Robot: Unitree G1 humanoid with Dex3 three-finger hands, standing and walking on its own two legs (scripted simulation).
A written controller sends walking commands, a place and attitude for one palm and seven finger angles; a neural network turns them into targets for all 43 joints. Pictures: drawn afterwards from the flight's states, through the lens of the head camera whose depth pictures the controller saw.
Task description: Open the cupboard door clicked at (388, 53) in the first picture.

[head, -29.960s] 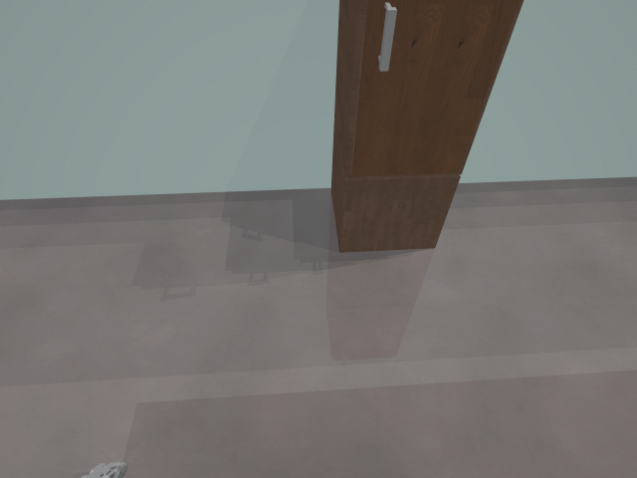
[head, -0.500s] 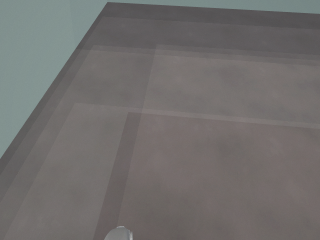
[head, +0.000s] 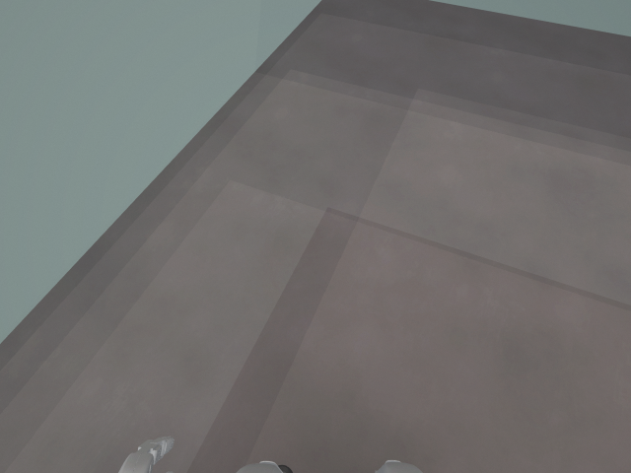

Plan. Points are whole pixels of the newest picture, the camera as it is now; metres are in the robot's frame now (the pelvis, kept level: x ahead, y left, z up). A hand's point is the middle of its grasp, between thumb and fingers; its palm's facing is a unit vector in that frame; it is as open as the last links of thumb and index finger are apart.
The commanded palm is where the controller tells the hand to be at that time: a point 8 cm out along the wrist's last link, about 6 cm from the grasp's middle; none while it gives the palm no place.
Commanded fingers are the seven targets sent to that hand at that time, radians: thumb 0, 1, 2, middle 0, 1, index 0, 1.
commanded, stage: turn to face it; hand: left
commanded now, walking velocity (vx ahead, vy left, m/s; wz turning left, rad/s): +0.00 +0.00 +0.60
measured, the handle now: out of the picture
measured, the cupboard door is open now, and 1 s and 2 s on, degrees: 46 46 46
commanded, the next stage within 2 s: none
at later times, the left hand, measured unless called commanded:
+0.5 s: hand out of the picture -0.01 +0.18 -0.19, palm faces +0.38 -0.89 -0.26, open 7.4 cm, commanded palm none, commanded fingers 0.00 0.90 0.90 -0.20 -0.30 -0.20 -0.30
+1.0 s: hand out of the picture +0.01 +0.12 -0.15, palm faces +0.63 -0.74 -0.24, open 7.3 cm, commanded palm none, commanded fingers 0.00 0.90 0.90 -0.20 -0.30 -0.20 -0.30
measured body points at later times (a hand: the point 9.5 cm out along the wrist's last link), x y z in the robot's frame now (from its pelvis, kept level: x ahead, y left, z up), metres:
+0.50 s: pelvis +0.03 -0.03 -0.01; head +0.08 +0.00 +0.43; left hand -0.03 +0.23 -0.17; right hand +0.25 -0.23 -0.14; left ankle +0.00 +0.08 -0.73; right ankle +0.02 -0.17 -0.68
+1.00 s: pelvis +0.07 -0.08 +0.01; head +0.12 -0.05 +0.45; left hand -0.02 +0.16 -0.13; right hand +0.29 -0.22 -0.14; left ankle -0.03 +0.02 -0.68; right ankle +0.12 -0.16 -0.73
